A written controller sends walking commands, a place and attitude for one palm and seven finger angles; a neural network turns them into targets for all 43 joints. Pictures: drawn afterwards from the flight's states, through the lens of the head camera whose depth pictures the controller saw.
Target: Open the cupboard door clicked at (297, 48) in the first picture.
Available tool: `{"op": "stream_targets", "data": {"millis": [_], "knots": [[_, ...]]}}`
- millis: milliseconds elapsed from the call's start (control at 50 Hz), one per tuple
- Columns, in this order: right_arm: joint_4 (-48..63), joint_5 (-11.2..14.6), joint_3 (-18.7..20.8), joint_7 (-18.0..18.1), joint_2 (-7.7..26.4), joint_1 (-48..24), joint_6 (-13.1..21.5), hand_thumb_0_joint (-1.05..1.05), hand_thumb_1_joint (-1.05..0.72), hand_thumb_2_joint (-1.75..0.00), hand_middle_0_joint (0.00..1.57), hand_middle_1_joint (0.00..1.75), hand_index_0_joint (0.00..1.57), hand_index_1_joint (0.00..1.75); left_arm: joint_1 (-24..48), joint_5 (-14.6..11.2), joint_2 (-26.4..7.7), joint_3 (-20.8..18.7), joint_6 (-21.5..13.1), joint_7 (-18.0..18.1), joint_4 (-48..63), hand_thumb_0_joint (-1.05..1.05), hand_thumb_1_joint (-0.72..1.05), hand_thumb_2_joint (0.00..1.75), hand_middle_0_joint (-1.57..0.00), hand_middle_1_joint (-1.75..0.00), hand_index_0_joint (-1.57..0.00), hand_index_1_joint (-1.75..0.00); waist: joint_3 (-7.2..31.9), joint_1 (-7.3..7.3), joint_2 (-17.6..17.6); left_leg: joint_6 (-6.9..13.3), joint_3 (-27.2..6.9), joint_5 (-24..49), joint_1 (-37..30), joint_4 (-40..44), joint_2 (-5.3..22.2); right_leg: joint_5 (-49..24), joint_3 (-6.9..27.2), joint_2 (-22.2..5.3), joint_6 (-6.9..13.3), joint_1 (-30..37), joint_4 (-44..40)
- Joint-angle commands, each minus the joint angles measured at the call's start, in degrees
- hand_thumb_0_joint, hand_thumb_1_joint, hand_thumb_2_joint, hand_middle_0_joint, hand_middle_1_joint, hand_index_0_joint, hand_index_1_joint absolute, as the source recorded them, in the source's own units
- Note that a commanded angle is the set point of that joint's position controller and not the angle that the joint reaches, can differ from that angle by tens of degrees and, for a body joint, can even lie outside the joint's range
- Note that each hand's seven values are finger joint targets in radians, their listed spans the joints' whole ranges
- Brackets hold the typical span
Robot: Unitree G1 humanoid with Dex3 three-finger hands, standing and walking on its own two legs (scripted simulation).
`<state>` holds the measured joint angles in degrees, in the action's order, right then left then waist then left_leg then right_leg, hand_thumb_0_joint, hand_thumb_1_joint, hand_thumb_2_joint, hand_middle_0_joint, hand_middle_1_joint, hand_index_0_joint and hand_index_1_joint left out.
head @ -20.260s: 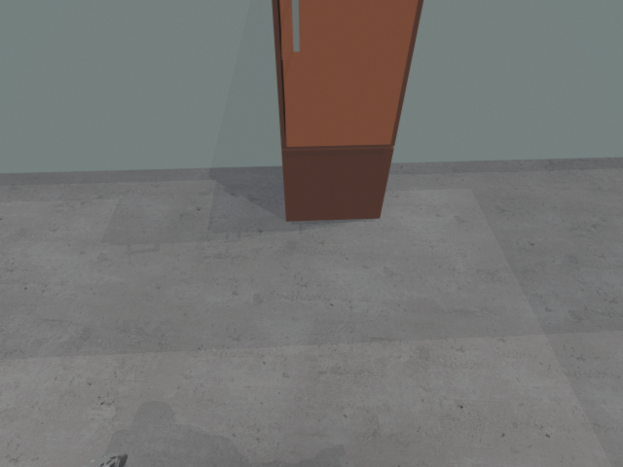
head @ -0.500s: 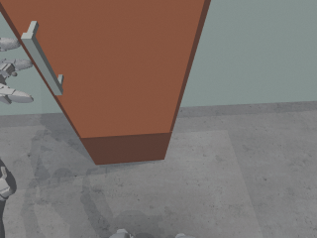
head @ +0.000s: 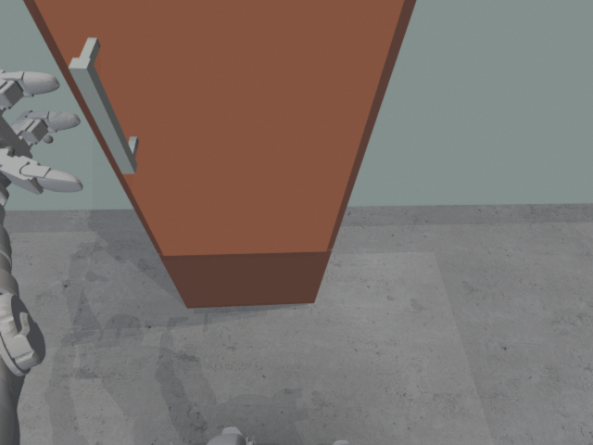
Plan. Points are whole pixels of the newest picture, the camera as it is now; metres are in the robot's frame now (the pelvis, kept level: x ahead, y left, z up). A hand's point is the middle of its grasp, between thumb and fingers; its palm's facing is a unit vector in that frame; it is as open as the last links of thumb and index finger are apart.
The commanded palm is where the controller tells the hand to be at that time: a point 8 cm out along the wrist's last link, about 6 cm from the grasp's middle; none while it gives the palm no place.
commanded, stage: move the hooked fingers beside the handle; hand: left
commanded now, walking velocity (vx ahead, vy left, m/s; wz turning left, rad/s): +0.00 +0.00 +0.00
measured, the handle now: (112, 113) +0.51 +0.23 +0.13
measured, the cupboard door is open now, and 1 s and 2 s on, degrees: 0 0 0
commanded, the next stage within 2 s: slide the fingers in behind the handle in 0.08 s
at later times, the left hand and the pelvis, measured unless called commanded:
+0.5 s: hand (65, 135) +0.47 +0.28 +0.13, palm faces +0.02 -1.00 +0.02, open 14.0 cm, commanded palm +0.44 +0.32 +0.13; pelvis +0.00 +0.00 +0.00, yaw -1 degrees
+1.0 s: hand (107, 137) +0.46 +0.23 +0.14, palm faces +0.03 -1.00 +0.01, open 14.0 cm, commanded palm +0.43 +0.28 +0.13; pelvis -0.01 -0.01 +0.00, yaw +0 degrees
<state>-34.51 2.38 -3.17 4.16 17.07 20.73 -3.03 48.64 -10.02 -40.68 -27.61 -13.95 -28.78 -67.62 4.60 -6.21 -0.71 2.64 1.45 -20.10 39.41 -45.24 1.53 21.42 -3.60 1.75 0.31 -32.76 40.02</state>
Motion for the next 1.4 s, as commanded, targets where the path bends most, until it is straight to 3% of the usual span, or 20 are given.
{"op": "stream_targets", "data": {"millis": [0, 40, 120, 160, 220, 340, 400, 480, 680, 780, 840, 940, 1020, 1080, 1140, 1200, 1260, 1300, 1320, 1380], "knots": [[2.9, 0.1, 4.2, 1.3, 11.0, 7.3, 1.3, 0.0, -0.9, -0.9, 0.2, 0.3, 0.2, 0.3, 25.8, -0.6, -18.4, -1.3, -3.6, 0.2, 10.9, 0.0, -0.5, 0.3, -0.3, -1.2, -0.3, -1.2, 20.7, -1.28, -8.9, -0.6, -5.4, 20.3, -24.3, 4.1, 0.3, -15.6, 1.5, 1.4, 0.9, -2.5, -3.8], [2.8, -0.1, 4.3, 1.3, 11.0, 7.7, 1.3, 0.0, -0.9, -0.9, 0.2, 0.3, 0.2, 0.3, 25.9, -0.8, -18.3, -1.6, -3.8, 0.2, 12.0, 0.0, -0.5, 0.3, -0.3, -1.2, -0.3, -1.2, 23.1, -0.93, -9.7, -0.7, -5.5, 22.0, -26.3, 3.7, 0.4, -16.2, 1.5, 1.6, 1.0, -2.5, -3.7], [2.8, 0.1, 4.0, 1.6, 11.2, 8.0, 1.2, 0.0, -0.9, -0.9, 0.2, 0.3, 0.2, 0.3, 25.9, -1.1, -21.1, -3.4, -3.1, -0.1, 8.4, 0.0, -0.5, 0.3, -0.3, -1.2, -0.3, -1.2, 20.2, -1.33, -5.6, 0.1, -4.7, 19.4, -20.8, 3.6, 0.0, -16.9, 2.0, 1.6, 0.8, -0.3, -3.8], [3.2, 0.1, 3.9, 1.6, 11.3, 8.1, 0.9, 0.0, -0.9, -0.9, 0.2, 0.3, 0.2, 0.3, 25.5, -0.2, -23.3, -4.2, -3.3, -0.2, 9.1, 0.0, -0.5, 0.3, -0.3, -1.2, -0.3, -1.2, 22.0, -0.69, -8.2, -0.1, -4.5, 19.5, -20.7, 3.5, -0.1, -17.1, 2.2, 1.4, 0.7, 0.3, -3.4], [3.1, 0.0, 4.0, 1.6, 11.2, 8.5, 0.9, 0.0, -0.9, -0.9, 0.2, 0.3, 0.2, 0.3, 25.8, -1.0, -20.6, -2.8, -3.9, -0.6, 9.2, 0.0, -0.5, 0.3, -0.3, -1.2, -0.3, -1.2, 21.5, -1.57, -6.7, 0.0, -4.5, 19.6, -21.5, 3.2, 0.1, -16.9, 2.0, 1.8, 0.7, -0.6, -3.6], [3.1, -0.2, 4.5, 1.2, 11.0, 8.9, 0.6, 0.0, -0.9, -0.9, 0.2, 0.3, 0.2, 0.3, 24.3, -1.7, -19.3, -2.8, -3.8, -1.0, 12.9, 0.0, -0.5, 0.3, -0.3, -1.2, -0.3, -1.2, 24.6, -0.43, -10.4, -0.4, -4.8, 23.1, -25.1, 3.1, 0.4, -17.8, 1.5, 1.9, 0.9, -1.5, -3.1], [3.2, -0.1, 4.7, 0.9, 10.8, 8.8, 0.7, 0.0, -0.9, -0.9, 0.2, 0.3, 0.2, 0.3, 22.3, -2.1, -16.3, -1.4, -2.9, 0.0, 13.2, 0.0, -0.5, 0.3, -0.3, -1.2, -0.3, -1.2, 22.9, -0.56, -8.9, -0.6, -5.1, 22.2, -25.3, 3.6, 0.6, -16.3, 1.0, 2.0, 0.9, -2.6, -3.6], [3.4, -0.3, 4.9, 0.5, 10.6, 8.7, 1.0, 0.0, -0.9, -0.9, 0.2, 0.3, 0.2, 0.3, 22.5, -2.0, -16.4, -2.3, -3.1, 1.9, 17.5, 0.0, -0.5, 0.3, -0.3, -1.2, -0.3, -1.2, 24.9, 0.25, -10.1, -1.0, -5.6, 26.2, -27.5, 3.6, 0.8, -18.3, 0.8, 2.0, 1.1, -1.4, -3.0], [2.9, -0.1, 5.0, -0.1, 9.5, 6.5, 2.1, 0.0, -0.9, -0.9, 0.2, 0.3, 0.2, 0.3, 22.3, -2.8, -5.9, 3.8, -2.7, 4.8, 21.7, 0.0, -0.5, 0.3, -0.3, -1.2, -0.3, -1.2, 22.4, -0.68, -9.8, -1.4, -6.4, 26.5, -30.8, 4.3, 1.1, -17.0, 0.4, 1.9, 1.2, -3.1, -3.8], [2.8, -0.1, 4.4, 0.1, 9.4, 5.6, 2.5, 0.0, -0.9, -0.9, 0.2, 0.3, 0.2, 0.3, 23.9, -1.7, -4.8, 4.8, -1.7, 7.3, 18.1, 0.0, -0.5, 0.3, -0.3, -1.2, -0.3, -1.2, 18.0, -0.93, -6.1, -1.0, -6.2, 19.9, -26.0, 5.4, 0.6, -14.6, 0.5, 1.3, 1.1, -2.6, -4.0], [2.8, -0.3, 4.4, 0.1, 9.4, 5.6, 2.9, 0.0, -0.9, -0.9, 0.2, 0.3, 0.2, 0.3, 26.2, -0.8, -7.3, 2.8, -2.8, 9.2, 18.6, 0.0, -0.5, 0.3, -0.3, -1.2, -0.3, -1.2, 20.4, -0.63, -6.0, -0.9, -6.0, 20.1, -26.0, 5.0, 0.4, -15.5, 1.0, 1.1, 1.1, -1.1, -3.6], [3.2, -0.4, 4.3, -0.3, 9.0, 5.2, 3.1, 0.0, -0.9, -0.9, 0.2, 0.3, 0.2, 0.3, 24.8, -0.4, -6.3, 2.8, -4.4, 10.1, 18.7, 0.0, -0.5, 0.3, -0.3, -1.2, -0.3, -1.2, 23.4, 0.11, -5.6, -0.7, -5.1, 20.9, -25.8, 4.3, 0.0, -17.9, 1.6, 1.1, 0.9, 1.7, -3.1], [3.6, -0.1, 4.1, -0.1, 9.1, 5.3, 2.8, 0.0, -0.9, -0.9, 0.2, 0.3, 0.2, 0.3, 22.6, -0.4, -7.5, 1.9, -3.6, 10.0, 16.2, 0.0, -0.5, 0.3, -0.3, -1.2, -0.3, -1.2, 20.5, 0.33, -2.8, -0.1, -3.9, 18.6, -21.3, 4.6, -0.5, -19.0, 2.0, 1.0, 0.8, 4.4, -3.6], [3.5, 0.2, 4.2, 0.2, 9.1, 5.2, 2.6, 0.0, -0.9, -0.9, 0.2, 0.3, 0.2, 0.3, 24.1, -0.1, -8.6, 2.0, -3.2, 9.8, 16.0, 0.0, -0.5, 0.3, -0.3, -1.2, -0.3, -1.2, 19.0, -0.08, -3.6, 0.1, -3.4, 15.6, -19.5, 5.2, -0.5, -17.9, 2.6, 0.8, 0.5, 4.4, -4.3], [3.2, 0.1, 4.5, 0.1, 8.8, 5.4, 3.0, 0.0, -0.9, -0.9, 0.2, 0.3, 0.2, 0.3, 25.5, -0.6, -6.5, 3.2, -4.6, 9.9, 19.2, 0.0, -0.5, 0.3, -0.3, -1.2, -0.3, -1.2, 22.1, -0.28, -5.7, 0.0, -3.5, 17.2, -22.7, 4.7, -0.5, -18.6, 2.7, 1.0, 0.6, 4.3, -4.2], [2.5, 0.1, 4.5, 0.1, 8.7, 5.7, 3.0, 0.0, -0.9, -0.9, 0.2, 0.3, 0.2, 0.3, 25.0, -1.0, -4.4, 4.4, -4.4, 9.7, 17.2, 0.0, -0.5, 0.3, -0.3, -1.2, -0.3, -1.2, 20.2, -0.76, -4.7, 0.0, -3.6, 15.4, -22.0, 5.2, -0.5, -16.8, 2.4, 1.1, 0.6, 3.1, -4.7], [2.1, 0.1, 4.6, 0.1, 8.9, 6.1, 3.0, 0.0, -0.9, -0.9, 0.2, 0.3, 0.2, 0.3, 24.4, -0.8, -6.1, 3.3, -4.0, 10.1, 17.0, 0.0, -0.5, 0.3, -0.3, -1.2, -0.3, -1.2, 20.6, -0.44, -4.2, 0.2, -3.4, 15.8, -20.9, 5.2, -0.6, -18.0, 2.7, 0.9, 0.5, 4.4, -4.6], [2.1, 0.0, 4.7, -0.2, 8.5, 5.9, 3.2, 0.0, -0.9, -0.9, 0.2, 0.3, 0.2, 0.3, 26.0, -0.7, -2.6, 5.8, -3.9, 10.5, 18.8, 0.0, -0.5, 0.3, -0.3, -1.2, -0.3, -1.2, 20.6, -0.92, -6.3, 0.1, -3.5, 15.9, -22.8, 5.2, -0.6, -17.3, 2.5, 1.0, 0.6, 2.9, -4.8], [2.2, -0.1, 4.9, -0.2, 8.7, 6.4, 3.1, 0.0, -0.9, -0.9, 0.2, 0.3, 0.2, 0.3, 23.8, -0.8, -5.0, 3.3, -4.1, 11.0, 18.1, 0.0, -0.5, 0.3, -0.3, -1.2, -0.3, -1.2, 21.1, -0.18, -3.0, 0.3, -3.4, 16.6, -21.6, 4.8, -0.6, -18.0, 2.5, 1.1, 0.7, 4.5, -4.6], [2.4, 0.0, 4.7, -0.3, 8.6, 6.1, 3.1, 0.0, -0.9, -0.9, 0.2, 0.3, 0.2, 0.3, 24.5, -0.6, -5.2, 3.2, -4.1, 11.8, 18.4, 0.0, -0.5, 0.3, -0.3, -1.2, -0.3, -1.2, 21.0, -0.05, -4.2, 0.3, -2.8, 15.9, -20.6, 5.4, -0.8, -18.7, 2.9, 0.9, 0.4, 5.5, -4.6]]}}
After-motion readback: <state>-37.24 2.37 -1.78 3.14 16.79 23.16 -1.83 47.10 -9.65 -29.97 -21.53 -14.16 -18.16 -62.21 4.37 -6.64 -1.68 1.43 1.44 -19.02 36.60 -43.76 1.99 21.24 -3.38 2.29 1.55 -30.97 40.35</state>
